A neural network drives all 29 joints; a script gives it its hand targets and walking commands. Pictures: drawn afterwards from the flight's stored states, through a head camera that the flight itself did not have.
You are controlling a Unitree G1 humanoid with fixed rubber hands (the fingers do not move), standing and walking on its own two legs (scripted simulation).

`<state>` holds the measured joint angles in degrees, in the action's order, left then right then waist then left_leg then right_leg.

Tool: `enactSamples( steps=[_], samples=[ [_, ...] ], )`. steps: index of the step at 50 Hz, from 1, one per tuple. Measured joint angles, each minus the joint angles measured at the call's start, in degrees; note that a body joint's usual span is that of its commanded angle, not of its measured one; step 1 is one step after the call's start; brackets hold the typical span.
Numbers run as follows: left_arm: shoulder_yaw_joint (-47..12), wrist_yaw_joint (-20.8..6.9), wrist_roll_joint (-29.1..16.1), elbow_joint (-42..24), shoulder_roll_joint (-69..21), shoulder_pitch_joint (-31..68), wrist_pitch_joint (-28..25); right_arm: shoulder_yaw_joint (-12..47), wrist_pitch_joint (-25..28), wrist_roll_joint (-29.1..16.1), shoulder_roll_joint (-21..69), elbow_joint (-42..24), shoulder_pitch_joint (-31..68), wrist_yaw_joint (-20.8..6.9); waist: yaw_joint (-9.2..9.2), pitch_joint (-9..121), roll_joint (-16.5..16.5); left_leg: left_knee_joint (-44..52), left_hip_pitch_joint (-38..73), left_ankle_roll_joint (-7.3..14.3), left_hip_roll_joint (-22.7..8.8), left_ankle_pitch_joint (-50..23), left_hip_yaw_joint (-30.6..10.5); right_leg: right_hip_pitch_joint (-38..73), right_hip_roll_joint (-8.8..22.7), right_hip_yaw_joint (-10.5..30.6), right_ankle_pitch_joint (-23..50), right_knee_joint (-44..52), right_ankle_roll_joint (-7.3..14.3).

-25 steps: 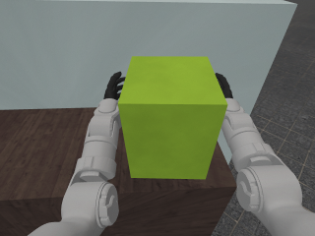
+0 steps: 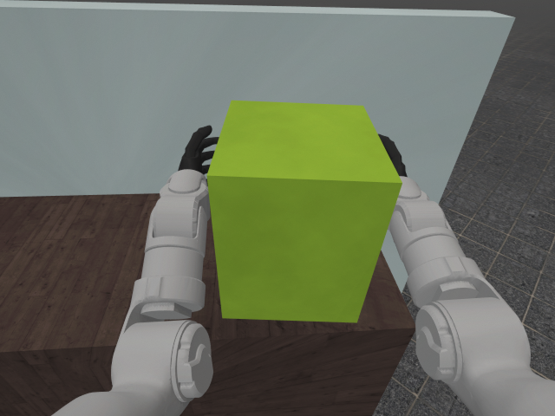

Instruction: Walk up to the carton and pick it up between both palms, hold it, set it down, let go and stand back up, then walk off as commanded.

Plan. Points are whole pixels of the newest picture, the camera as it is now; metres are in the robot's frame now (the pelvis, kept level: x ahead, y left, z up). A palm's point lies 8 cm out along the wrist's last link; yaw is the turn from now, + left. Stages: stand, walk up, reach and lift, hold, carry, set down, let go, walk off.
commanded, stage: reach and lift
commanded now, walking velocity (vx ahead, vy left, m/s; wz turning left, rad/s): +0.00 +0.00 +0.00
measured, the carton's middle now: (293, 210) +0.36 +0.02 +0.17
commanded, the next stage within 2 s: hold in 0.46 s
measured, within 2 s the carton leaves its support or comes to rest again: neither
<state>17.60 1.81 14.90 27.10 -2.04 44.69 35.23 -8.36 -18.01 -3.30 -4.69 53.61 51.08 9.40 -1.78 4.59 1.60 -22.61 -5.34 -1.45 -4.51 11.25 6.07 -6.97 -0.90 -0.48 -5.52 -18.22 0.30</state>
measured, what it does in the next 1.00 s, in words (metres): stands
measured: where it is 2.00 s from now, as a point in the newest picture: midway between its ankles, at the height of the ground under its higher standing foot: outside the picture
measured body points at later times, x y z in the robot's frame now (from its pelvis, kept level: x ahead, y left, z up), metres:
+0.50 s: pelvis +0.00 +0.00 +0.00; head -0.07 +0.02 +0.44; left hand +0.39 +0.16 +0.22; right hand +0.41 -0.13 +0.21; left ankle +0.02 +0.13 -0.75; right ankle +0.06 -0.12 -0.75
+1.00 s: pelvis +0.00 +0.00 +0.00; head -0.08 +0.02 +0.44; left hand +0.38 +0.15 +0.25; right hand +0.40 -0.14 +0.24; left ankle +0.02 +0.13 -0.75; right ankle +0.06 -0.12 -0.75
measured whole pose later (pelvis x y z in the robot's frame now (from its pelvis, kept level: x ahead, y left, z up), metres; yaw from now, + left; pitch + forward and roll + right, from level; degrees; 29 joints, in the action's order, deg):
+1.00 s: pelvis +0.00 +0.00 +0.00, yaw +0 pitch -6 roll -1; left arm 16.7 1.4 14.2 18.8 -1.5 44.9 39.9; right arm -8.4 -23.4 -5.1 -4.4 43.1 50.9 10.2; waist 1.6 4.5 1.6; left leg -22.6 -4.7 -1.4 -4.4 11.3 6.0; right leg -6.3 -0.8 -0.5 -5.6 -18.2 0.2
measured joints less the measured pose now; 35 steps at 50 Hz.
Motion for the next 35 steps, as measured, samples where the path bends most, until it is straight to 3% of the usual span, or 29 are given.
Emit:
enactSamples(
  steps=[35],
  samples=[
    [-0.7, -0.1, -0.6, -3.2, 0.6, 0.2, 0.6, 0.0, -1.5, -0.1, 0.1, -5.0, 0.0, 0.3, 1.73, -0.1, 0.0, 0.0, 0.0, 0.0, 0.1, 0.0, -0.1, 0.0, 0.1, 0.0, -0.1, 0.0, -0.1]
  ],
)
